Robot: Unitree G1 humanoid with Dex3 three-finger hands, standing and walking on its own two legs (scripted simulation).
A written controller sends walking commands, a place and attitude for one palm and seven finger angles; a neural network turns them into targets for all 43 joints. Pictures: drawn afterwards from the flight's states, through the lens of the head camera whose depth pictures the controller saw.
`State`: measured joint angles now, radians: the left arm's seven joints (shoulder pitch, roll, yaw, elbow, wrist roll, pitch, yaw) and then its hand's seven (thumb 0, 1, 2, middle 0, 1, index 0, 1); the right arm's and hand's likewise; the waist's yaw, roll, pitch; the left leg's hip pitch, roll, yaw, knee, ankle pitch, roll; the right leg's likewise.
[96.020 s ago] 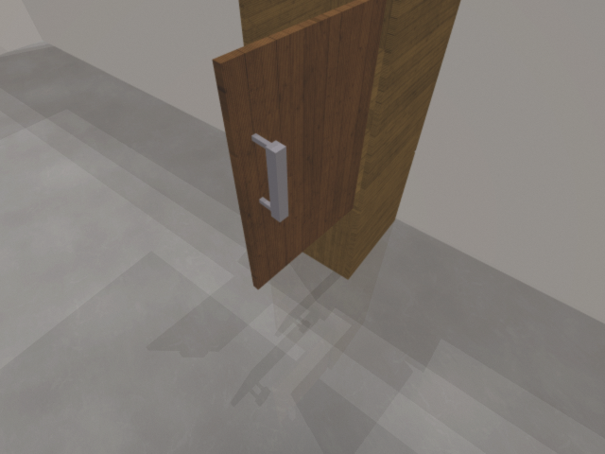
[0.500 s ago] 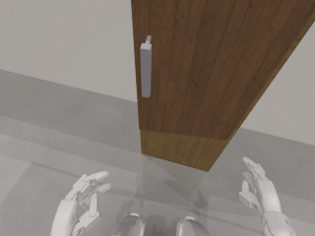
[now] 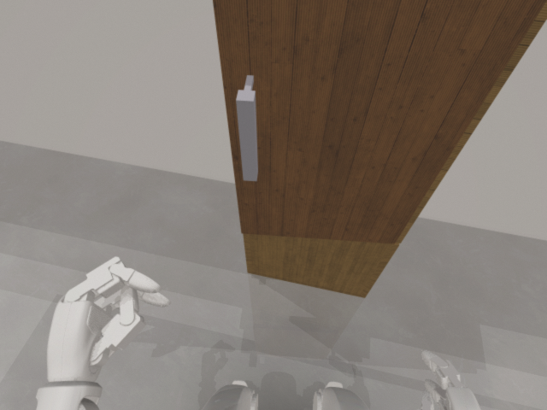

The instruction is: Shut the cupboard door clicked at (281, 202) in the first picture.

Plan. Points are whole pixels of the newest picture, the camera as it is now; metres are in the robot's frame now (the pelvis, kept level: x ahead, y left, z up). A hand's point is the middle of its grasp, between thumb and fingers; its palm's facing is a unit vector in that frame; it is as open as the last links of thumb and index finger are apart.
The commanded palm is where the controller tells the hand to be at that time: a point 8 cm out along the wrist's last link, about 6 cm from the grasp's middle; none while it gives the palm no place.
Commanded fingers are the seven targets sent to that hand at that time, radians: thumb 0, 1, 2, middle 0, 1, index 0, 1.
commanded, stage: raise the hand and make a fist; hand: left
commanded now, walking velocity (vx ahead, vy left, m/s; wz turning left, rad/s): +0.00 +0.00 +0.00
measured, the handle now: (250, 131) +0.52 +0.08 +0.10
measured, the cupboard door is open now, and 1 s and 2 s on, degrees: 8 8 8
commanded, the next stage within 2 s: bring the fist close to the handle in 0.94 s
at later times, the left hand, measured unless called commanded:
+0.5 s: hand (153, 294) +0.24 +0.17 +0.09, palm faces -0.04 -1.00 -0.06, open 3.1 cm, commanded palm +0.22 +0.23 +0.11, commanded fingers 0.00 0.90 0.90 -1.30 -1.50 -1.30 -1.50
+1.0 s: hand (136, 284) +0.24 +0.18 +0.12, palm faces +0.06 -1.00 -0.06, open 3.1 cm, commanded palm +0.21 +0.22 +0.11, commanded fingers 0.00 0.90 0.90 -1.30 -1.50 -1.30 -1.50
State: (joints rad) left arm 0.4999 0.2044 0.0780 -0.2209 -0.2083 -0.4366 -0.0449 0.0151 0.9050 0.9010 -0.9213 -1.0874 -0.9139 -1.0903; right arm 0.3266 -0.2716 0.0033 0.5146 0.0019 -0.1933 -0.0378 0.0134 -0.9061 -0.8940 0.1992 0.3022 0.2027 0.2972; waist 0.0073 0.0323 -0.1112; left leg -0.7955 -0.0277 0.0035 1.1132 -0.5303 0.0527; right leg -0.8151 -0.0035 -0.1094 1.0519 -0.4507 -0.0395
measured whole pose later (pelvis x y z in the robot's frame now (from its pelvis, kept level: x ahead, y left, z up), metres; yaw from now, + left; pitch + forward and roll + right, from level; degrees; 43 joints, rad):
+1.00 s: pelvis +0.01 -0.02 +0.03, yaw +0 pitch +8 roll -1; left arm 0.34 0.24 0.17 -0.09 -0.29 -0.32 -0.21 0.01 0.90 0.90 -1.30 -1.50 -1.30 -1.50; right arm 0.27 -0.26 0.03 0.52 0.03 -0.20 -0.05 0.01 -0.91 -0.89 0.20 0.30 0.20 0.30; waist 0.02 0.04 -0.09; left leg -0.59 -0.02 -0.01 0.93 -0.47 0.03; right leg -0.62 0.01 -0.11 0.88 -0.40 -0.06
